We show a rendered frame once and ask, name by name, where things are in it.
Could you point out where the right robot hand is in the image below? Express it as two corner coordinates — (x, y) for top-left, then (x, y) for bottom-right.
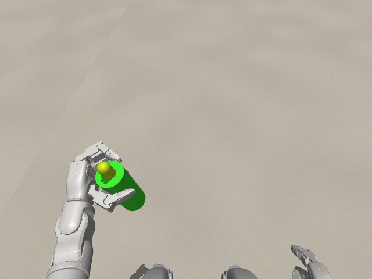
(291, 245), (332, 279)

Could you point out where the left robot arm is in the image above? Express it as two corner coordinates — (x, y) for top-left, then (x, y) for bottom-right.
(46, 200), (95, 279)

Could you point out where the bottle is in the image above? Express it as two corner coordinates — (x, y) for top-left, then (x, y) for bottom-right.
(95, 161), (145, 211)

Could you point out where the left robot hand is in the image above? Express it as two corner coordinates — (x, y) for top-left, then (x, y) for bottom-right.
(66, 141), (136, 212)

